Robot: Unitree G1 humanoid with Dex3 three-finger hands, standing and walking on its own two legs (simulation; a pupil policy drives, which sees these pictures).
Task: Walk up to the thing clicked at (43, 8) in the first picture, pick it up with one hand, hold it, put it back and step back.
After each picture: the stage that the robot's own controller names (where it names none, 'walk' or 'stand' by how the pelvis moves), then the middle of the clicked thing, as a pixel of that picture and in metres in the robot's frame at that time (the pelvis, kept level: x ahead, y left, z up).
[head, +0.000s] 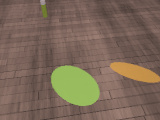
stand; (44, 8) +2.17 +0.51 -0.65
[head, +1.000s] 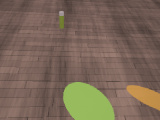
walk; (61, 20) +2.07 +0.21 -0.63
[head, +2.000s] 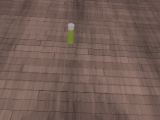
walk; (70, 33) +1.43 +0.03 -0.64
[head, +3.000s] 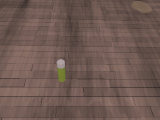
walk; (61, 71) +0.93 +0.14 -0.65
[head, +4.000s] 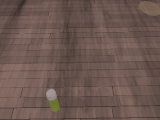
walk; (53, 100) +0.60 +0.21 -0.64
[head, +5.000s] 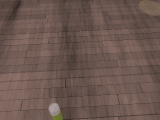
stand; (56, 114) +0.47 +0.20 -0.63
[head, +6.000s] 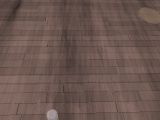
stand; out of the picture +0.44 +0.18 -0.64
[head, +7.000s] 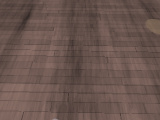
stand; out of the picture +0.43 +0.18 -0.66
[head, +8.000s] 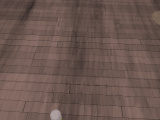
stand; out of the picture +0.44 +0.18 -0.65
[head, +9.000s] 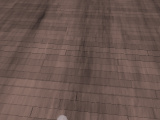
stand; out of the picture +0.46 +0.14 -0.65
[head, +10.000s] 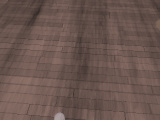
stand; out of the picture +0.46 +0.15 -0.66
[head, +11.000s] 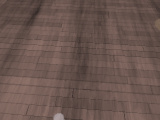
stand; out of the picture +0.46 +0.15 -0.66
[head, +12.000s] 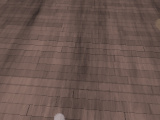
stand; out of the picture +0.45 +0.15 -0.66
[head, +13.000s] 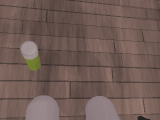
go down; (32, 57) +0.51 +0.20 -0.36
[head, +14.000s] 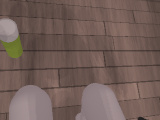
go down; (11, 41) +0.52 +0.24 -0.26
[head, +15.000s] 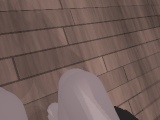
close in; out of the picture +0.49 +0.30 -0.17
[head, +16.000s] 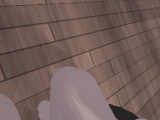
close; out of the picture +0.49 +0.31 -0.17
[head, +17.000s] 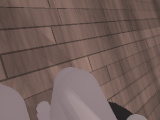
lift; out of the picture +0.45 +0.28 -0.18
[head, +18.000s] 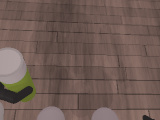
lift; (18, 80) +0.34 +0.20 +0.00
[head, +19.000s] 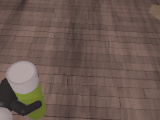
hold; (30, 95) +0.31 +0.17 +0.03
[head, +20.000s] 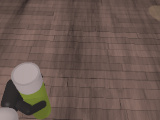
hold; (35, 95) +0.31 +0.15 +0.03
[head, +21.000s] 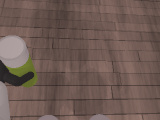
crouch; (21, 66) +0.41 +0.18 -0.03
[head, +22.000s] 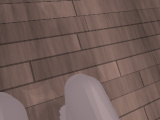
lower; out of the picture +0.51 +0.27 -0.09
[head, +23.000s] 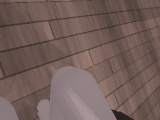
lower; out of the picture +0.48 +0.31 -0.17
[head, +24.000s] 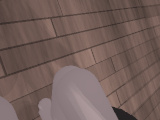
lower; out of the picture +0.48 +0.32 -0.18
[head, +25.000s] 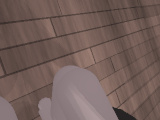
lower; out of the picture +0.47 +0.32 -0.18
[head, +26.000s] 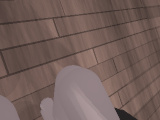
lower; out of the picture +0.47 +0.32 -0.17
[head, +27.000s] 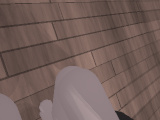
open; out of the picture +0.48 +0.30 -0.17
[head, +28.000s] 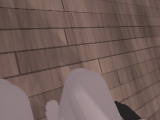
stand; out of the picture +0.48 +0.29 -0.19
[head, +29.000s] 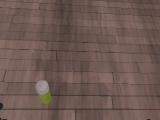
stand; (44, 92) +0.48 +0.18 -0.50
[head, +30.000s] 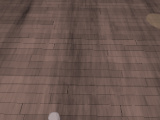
stand; out of the picture +0.46 +0.16 -0.60
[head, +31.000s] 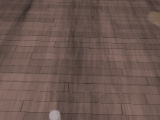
stand; out of the picture +0.46 +0.16 -0.60
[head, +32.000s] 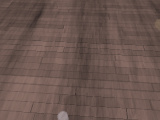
stand; out of the picture +0.48 +0.14 -0.65
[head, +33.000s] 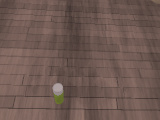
walk; (58, 94) +0.53 +0.11 -0.64
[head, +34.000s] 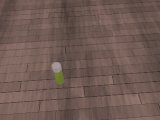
walk; (58, 73) +0.75 +0.21 -0.63
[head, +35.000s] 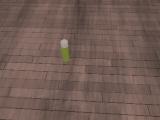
stand; (65, 51) +1.10 +0.18 -0.63
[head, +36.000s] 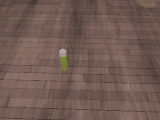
stand; (63, 60) +1.09 +0.17 -0.65
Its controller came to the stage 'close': yes
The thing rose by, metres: 0.67
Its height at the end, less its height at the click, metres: +0.00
